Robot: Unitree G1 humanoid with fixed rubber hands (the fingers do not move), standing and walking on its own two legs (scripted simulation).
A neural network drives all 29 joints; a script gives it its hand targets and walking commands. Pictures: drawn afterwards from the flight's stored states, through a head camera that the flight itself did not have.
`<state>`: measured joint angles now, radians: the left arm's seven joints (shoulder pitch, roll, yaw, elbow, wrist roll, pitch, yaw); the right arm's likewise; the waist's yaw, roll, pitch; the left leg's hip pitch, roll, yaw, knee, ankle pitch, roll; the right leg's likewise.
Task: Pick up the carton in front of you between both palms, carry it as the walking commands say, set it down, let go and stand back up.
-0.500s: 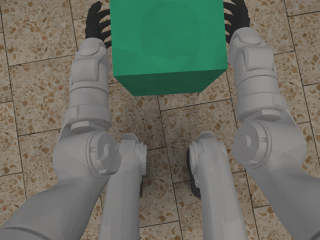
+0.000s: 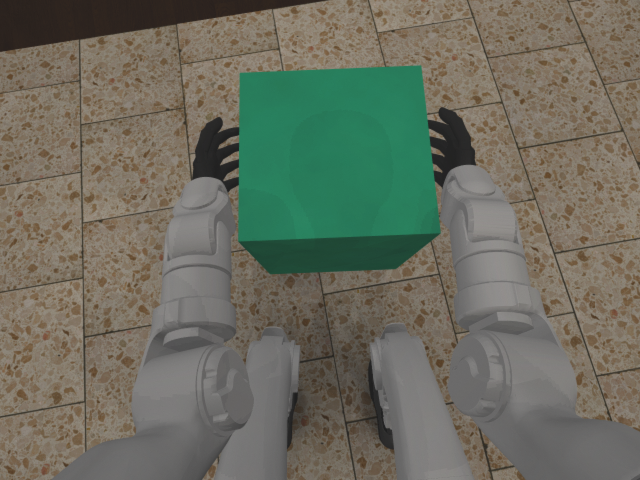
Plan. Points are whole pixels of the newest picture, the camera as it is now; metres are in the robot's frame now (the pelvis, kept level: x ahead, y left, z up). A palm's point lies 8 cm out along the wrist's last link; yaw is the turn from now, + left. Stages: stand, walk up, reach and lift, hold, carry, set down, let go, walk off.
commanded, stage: reach and lift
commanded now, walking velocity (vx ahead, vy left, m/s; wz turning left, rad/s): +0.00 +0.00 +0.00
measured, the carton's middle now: (331, 188) +0.47 +0.00 -0.11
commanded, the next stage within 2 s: hold in 1.88 s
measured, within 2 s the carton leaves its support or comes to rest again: neither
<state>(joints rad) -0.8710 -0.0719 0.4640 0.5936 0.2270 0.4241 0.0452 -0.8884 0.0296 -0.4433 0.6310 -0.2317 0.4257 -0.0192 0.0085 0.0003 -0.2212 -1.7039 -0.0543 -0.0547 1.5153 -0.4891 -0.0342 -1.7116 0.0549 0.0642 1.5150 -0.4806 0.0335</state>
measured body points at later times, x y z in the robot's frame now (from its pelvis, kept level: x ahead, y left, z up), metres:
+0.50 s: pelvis +0.04 +0.00 +0.14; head +0.14 +0.00 +0.58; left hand +0.41 +0.15 +0.11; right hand +0.41 -0.15 +0.11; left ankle +0.08 +0.13 -0.54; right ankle +0.09 -0.13 -0.54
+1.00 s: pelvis +0.06 +0.00 +0.20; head +0.03 +0.00 +0.65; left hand +0.37 +0.15 +0.22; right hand +0.37 -0.15 +0.22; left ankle +0.08 +0.13 -0.54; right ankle +0.09 -0.13 -0.54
